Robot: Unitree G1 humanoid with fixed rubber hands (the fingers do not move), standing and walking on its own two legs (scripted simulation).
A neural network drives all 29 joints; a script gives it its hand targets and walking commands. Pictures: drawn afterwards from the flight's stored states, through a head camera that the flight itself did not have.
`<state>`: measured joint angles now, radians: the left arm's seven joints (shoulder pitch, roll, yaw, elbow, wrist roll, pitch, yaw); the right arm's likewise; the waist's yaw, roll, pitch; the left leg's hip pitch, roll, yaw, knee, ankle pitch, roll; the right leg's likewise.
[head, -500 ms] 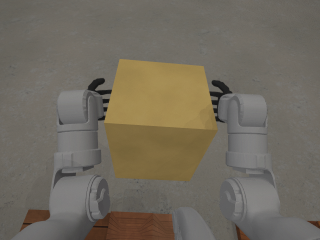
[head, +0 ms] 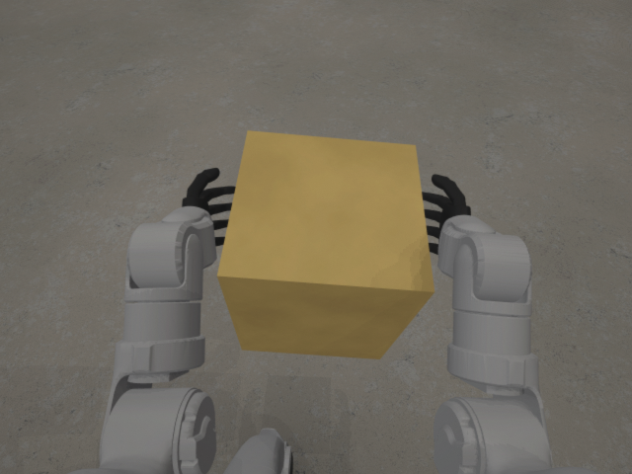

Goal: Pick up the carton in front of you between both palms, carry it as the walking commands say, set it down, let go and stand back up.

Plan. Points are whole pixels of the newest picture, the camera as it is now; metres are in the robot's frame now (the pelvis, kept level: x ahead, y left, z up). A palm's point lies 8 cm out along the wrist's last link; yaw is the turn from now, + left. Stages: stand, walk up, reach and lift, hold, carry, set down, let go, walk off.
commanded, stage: carry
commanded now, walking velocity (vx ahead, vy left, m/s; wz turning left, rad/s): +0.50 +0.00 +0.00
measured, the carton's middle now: (320, 257) +0.38 +0.04 +0.04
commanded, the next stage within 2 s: none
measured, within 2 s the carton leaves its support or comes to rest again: neither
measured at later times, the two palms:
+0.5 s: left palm (272, 109) +0.71 +0.15 +0.05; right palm (431, 122) +0.69 -0.14 +0.06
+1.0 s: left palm (283, 34) +0.97 +0.17 +0.08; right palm (414, 41) +0.97 -0.13 +0.07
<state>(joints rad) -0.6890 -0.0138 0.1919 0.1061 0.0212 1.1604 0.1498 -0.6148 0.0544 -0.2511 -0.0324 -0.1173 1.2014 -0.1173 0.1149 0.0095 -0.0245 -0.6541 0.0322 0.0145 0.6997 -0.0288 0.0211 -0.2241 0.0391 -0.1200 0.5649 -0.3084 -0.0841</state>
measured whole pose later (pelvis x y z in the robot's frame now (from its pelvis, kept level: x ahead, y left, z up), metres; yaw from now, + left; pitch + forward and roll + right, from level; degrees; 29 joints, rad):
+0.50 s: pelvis +0.34 +0.02 -0.04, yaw -1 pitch +6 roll +0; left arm -0.65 -0.01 0.22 0.11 0.08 1.21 0.13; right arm -0.64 0.03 -0.18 0.13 -0.04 1.18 -0.15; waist -0.06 -0.01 -0.02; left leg -0.15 -0.03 0.09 0.44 -0.39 0.06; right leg -0.74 -0.06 -0.06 0.72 -0.09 -0.03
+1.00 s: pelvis +0.67 +0.01 -0.03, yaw +1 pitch +5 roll +2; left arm -0.39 -0.14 0.22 -0.15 0.11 1.18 0.10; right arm -0.36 0.14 -0.18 -0.19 -0.13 1.19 -0.12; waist 0.01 0.00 -0.10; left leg -0.56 0.04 0.12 0.55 -0.10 -0.02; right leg -0.04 -0.02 -0.13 0.26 -0.30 -0.03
